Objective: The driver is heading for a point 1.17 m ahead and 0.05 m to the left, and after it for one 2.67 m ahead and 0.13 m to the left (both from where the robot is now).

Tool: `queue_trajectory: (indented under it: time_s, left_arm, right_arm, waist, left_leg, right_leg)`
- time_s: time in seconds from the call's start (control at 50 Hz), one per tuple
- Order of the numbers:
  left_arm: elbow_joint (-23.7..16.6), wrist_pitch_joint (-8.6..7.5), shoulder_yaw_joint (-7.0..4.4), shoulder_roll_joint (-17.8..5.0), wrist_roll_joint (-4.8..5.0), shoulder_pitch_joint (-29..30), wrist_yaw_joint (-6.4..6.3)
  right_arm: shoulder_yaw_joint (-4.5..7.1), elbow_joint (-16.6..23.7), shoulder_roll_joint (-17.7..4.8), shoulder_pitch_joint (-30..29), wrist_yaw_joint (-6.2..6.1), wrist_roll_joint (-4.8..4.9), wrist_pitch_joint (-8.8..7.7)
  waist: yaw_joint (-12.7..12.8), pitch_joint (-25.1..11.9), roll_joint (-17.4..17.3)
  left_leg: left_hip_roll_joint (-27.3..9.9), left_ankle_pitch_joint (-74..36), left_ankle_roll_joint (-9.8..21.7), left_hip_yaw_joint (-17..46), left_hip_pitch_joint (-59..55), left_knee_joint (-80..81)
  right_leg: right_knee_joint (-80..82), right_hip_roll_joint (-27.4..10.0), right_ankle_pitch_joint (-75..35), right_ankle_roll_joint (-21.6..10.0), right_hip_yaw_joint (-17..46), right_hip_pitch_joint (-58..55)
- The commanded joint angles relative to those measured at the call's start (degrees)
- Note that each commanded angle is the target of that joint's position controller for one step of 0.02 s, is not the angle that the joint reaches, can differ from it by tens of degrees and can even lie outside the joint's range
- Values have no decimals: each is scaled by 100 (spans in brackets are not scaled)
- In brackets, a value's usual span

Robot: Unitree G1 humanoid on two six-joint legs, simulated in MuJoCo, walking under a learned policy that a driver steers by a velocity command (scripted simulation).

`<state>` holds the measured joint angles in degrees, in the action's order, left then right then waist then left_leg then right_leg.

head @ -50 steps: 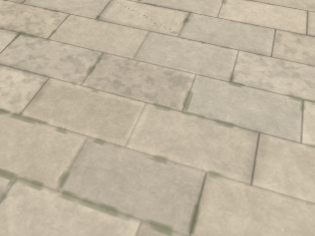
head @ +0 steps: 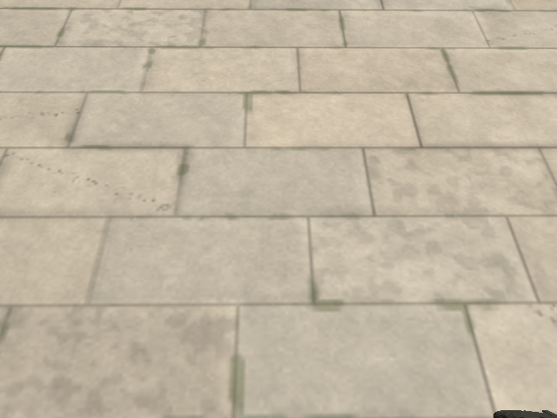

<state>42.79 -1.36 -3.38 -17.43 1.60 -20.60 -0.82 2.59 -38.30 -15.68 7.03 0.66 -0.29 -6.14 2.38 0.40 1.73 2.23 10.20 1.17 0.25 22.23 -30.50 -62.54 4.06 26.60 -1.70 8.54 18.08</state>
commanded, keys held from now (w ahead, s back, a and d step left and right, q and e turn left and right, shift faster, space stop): w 1.00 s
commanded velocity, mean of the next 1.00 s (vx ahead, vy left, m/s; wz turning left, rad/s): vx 0.50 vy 0.00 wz -0.12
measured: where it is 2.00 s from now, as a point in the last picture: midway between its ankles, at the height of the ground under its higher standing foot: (331, 231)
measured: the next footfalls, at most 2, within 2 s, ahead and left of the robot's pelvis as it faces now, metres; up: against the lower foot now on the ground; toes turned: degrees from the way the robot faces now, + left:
right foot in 0.40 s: +0.35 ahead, -0.17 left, +0.00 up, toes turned -7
left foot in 0.92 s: +0.68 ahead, +0.04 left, +0.00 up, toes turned -4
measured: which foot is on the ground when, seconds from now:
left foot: down 0.00-0.42, up 0.44-0.90, down 0.92-1.00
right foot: up 0.00-0.38, down 0.40-0.92, up 0.94-1.00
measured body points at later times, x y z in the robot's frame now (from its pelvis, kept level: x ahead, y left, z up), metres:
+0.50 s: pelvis +0.26 -0.06 +0.00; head +0.29 -0.08 +0.45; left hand +0.47 +0.17 -0.08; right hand +0.26 -0.35 -0.13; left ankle +0.14 +0.10 -0.65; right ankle +0.31 -0.16 -0.73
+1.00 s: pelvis +0.54 -0.04 +0.00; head +0.57 -0.03 +0.45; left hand +0.57 +0.24 -0.14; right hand +0.70 -0.31 -0.09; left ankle +0.64 +0.04 -0.73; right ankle +0.36 -0.16 -0.66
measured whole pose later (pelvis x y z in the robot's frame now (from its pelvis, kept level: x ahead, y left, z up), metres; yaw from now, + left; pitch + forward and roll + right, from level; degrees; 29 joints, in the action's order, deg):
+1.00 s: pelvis +0.54 -0.04 +0.00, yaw -5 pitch +2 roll -1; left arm 50.8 -3.3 -2.9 -16.7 1.1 -21.1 0.0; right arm 2.1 -43.5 -15.6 5.0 2.3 0.4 -5.0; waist 2.4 2.0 0.4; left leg 0.2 8.8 3.1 -2.3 25.6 -32.3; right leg -56.0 0.5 28.6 -1.3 2.5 11.6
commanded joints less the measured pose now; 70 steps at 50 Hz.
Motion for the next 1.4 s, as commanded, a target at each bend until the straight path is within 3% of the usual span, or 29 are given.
queue_trajectory:
  time_s: [0.02, 0.08, 0.16, 0.22, 0.32, 0.36, 0.38, 0.4, 0.42, 0.44, 0.46, 0.48, 0.5, 0.52, 0.6, 0.72, 0.82, 0.88, 0.92, 0.94, 0.96, 0.98, 1.0, 1.04, 1.06, 1.12, 1.26, 1.34, 1.4]
  left_arm:
    - [-602, -106, -178, -675, -82, 466, 2]
    - [-593, -84, -115, -318, -27, 400, 66]
    - [-762, -136, -3, -129, -124, 979, 126]
    - [-852, -228, 66, -48, -104, 1534, 218]
    - [-1083, -275, 35, -209, -42, 2166, 310]
    - [-1017, -288, -50, -378, -74, 1831, 317]
    - [-809, -282, -164, -560, -109, 1184, 289]
    - [-560, -260, -307, -860, -126, 282, 228]
    - [-480, -217, -435, -1487, -241, -471, 154]
    - [-409, -194, -383, -1314, -122, -594, 168]
    - [-428, -213, -255, -970, -99, -255, 187]
    - [-458, -230, -189, -771, -105, 103, 190]
    - [-461, -250, -131, -604, -139, 442, 215]
    - [-476, -287, -86, -444, -181, 678, 234]
    - [-309, -429, -135, -532, -178, 782, 228]
    - [76, -392, -187, -761, -116, 274, 104]
    - [442, -275, -228, -874, -45, -186, 67]
    - [541, -178, -265, -968, -41, -137, 30]
    - [511, -119, -185, -808, -97, -62, 0]
    - [331, -187, -9, -305, -172, -558, 23]
    - [432, -307, 85, -42, -157, -819, 58]
    - [361, -396, -68, -649, -8, -272, 104]
    - [213, -450, -99, -759, 72, 202, 117]
    - [182, -424, -122, -651, -49, 498, 73]
    - [228, -368, -119, -542, -67, 353, 71]
    - [245, -228, -82, -299, -109, 350, 39]
    - [-103, -322, 20, -90, -118, 1724, 143]
    - [-354, -391, 20, -175, -80, 2340, 254]
    - [-306, -466, -59, -415, -86, 2055, 293]
  right_arm:
    - [210, 33, -624, 770, -13, -45, 23]
    - [187, -145, -540, 773, 21, -21, -39]
    - [272, -365, -841, 854, 20, 61, -33]
    - [288, -513, -974, 1005, 0, 120, 39]
    - [318, -845, -1142, 1470, -14, 210, 176]
    - [335, -903, -1234, 1393, -47, 234, 244]
    - [310, -915, -1194, 1354, -68, 243, 267]
    - [227, -872, -1018, 1359, -92, 171, 261]
    - [23, -633, -465, 1740, -68, 16, 176]
    - [-16, -692, -428, 1820, -44, 64, 63]
    - [140, -597, -957, 1385, -4, 224, -6]
    - [142, -496, -967, 985, 6, 276, -33]
    - [142, -499, -892, 834, -14, 196, -17]
    - [170, -536, -853, 882, -29, 115, 38]
    - [124, -579, -541, 920, -45, 63, 235]
    - [19, -272, -333, -320, 49, 66, 156]
    - [13, 4, -439, -971, 192, 112, 102]
    - [77, -37, -620, -651, 227, 98, 73]
    - [305, -456, -1055, 811, 146, 67, 74]
    - [435, -561, -1619, 1583, 97, -51, 90]
    - [413, -683, -1521, 1855, 130, 47, 124]
    - [278, -652, -1099, 1637, 121, 114, 125]
    - [233, -582, -964, 1197, 101, 105, 129]
    - [149, -498, -682, 618, 106, -6, 115]
    - [127, -497, -608, 514, 112, -50, 92]
    - [159, -614, -702, 550, 101, 7, 8]
    - [216, -957, -953, 1108, -48, 86, 85]
    - [245, -1212, -1000, 1538, -78, 158, 211]
    - [312, -1235, -1123, 1445, -131, 180, 298]
  waist:
    - [-522, -61, -504]
    - [-336, 19, -794]
    - [-381, 94, -579]
    - [-570, 164, -570]
    - [-659, 297, -673]
    - [-341, 93, -723]
    - [18, -309, -650]
    - [416, -908, -508]
    - [441, -1842, 696]
    - [419, -2356, 1285]
    - [424, -1471, 797]
    - [296, -848, 593]
    - [111, -418, 304]
    - [-92, -224, 353]
    - [-373, -32, 278]
    - [17, 287, 113]
    - [171, 434, 100]
    - [-86, 184, 249]
    - [-793, -815, 118]
    - [-792, -1821, -860]
    - [-768, -2338, -1766]
    - [-885, -1668, -1239]
    - [-779, -921, -952]
    - [-456, -213, -593]
    - [-296, -213, -719]
    - [-161, -82, -646]
    - [-564, 262, -492]
    - [-691, 444, -468]
    - [-406, 271, -605]
  left_leg:
    - [-1816, 469, 888, 2298, -2091, 1596]
    - [-1528, -373, 973, 1467, -1597, 1939]
    - [-1572, -1162, 1141, 912, -1675, 2185]
    - [-1398, -1351, 1005, 423, -1600, 2205]
    - [-1706, -1548, 859, 404, -2127, 1981]
    - [-1709, -2586, 712, 269, -2280, 1453]
    - [-1501, -3346, 572, 24, -2129, 676]
    - [-1227, -3023, 362, -209, -1457, -493]
    - [-549, -675, -26, -460, 616, -2754]
    - [-77, 2281, -108, 229, 1670, -3904]
    - [-445, 2091, -34, 474, 2252, -4314]
    - [-699, 1578, 32, 337, 2308, -4153]
    - [-873, 1152, 4, 266, 2106, -3806]
    - [-1021, 841, -29, 317, 1764, -3497]
    - [-1079, 125, -236, 280, 1410, -2897]
    - [-851, -1597, -259, 104, 1329, -777]
    - [-703, -1320, -32, 153, 1466, -32]
    - [-485, -659, 202, -40, 840, 173]
    - [-394, -817, 533, -150, -1394, 188]
    - [-1814, -636, 1260, 1871, -3722, 72]
    - [-2448, 473, 1776, 3970, -4588, 979]
    - [-2285, 1213, 1508, 3676, -4157, 1240]
    - [-2115, 1071, 1300, 2937, -3352, 1391]
    - [-1704, 74, 1154, 1967, -1966, 1748]
    - [-1595, -219, 1144, 1727, -1623, 1906]
    - [-1509, -857, 1271, 1188, -1238, 2252]
    - [-1227, -1129, 1026, 328, -1409, 2436]
    - [-1529, -1142, 1010, 604, -2034, 2098]
    - [-1692, -1608, 876, 887, -2330, 1586]
  right_leg:
    - [-688, -729, -650, 125, 22, 2396]
    - [-126, -842, -833, 138, -166, 1970]
    - [1182, -965, -1625, 205, -363, 2106]
    - [2228, -896, -2451, 196, -652, 1699]
    - [3028, -705, -2311, -8, -801, 1400]
    - [3340, -519, -2102, -204, -965, 704]
    - [3534, -364, -2215, -355, -1099, -289]
    - [3422, -611, -2303, -554, -827, -1702]
    - [3397, -2175, -2066, -1325, 1457, -3915]
    - [4310, -2725, -1163, -1823, 3318, -4247]
    - [4479, -2510, -688, -1563, 2738, -3587]
    - [4585, -2243, -839, -1367, 1949, -2820]
    - [4782, -1988, -1271, -1263, 1411, -2056]
    - [4966, -1792, -1711, -1182, 1042, -1507]
    - [5462, -1635, -2627, -1299, 318, -770]
    - [5596, -1423, -2717, -1047, -381, -906]
    - [5238, -1805, -2810, -945, -288, -1817]
    - [4644, -1877, -4022, -772, -294, -2223]
    - [2822, -1374, -4964, -477, -706, -1655]
    - [664, -747, -3087, -112, -998, 301]
    - [-581, -13, 664, 62, -472, 1699]
    - [-1103, -363, 616, -18, -96, 2347]
    - [-998, -660, 69, -83, -288, 2553]
    - [-395, -1071, -759, -45, -432, 2109]
    - [-254, -1160, -966, -12, -405, 1763]
    - [223, -1234, -1329, 148, -487, 1692]
    - [2587, -999, -3261, 270, -770, 1660]
    - [3217, -859, -3042, 184, -653, 1735]
    - [3501, -728, -2468, 38, -636, 1159]
Keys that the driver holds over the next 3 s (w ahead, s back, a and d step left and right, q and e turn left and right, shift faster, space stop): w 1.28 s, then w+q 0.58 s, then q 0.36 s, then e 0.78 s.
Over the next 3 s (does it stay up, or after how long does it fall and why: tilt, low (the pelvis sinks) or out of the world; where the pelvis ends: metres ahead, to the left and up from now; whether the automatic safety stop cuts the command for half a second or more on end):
stays up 1.24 -0.07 0.00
